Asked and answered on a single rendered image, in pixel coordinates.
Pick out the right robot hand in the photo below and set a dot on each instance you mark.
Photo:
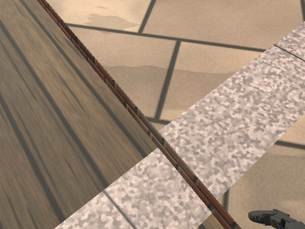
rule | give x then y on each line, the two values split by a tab
275	218

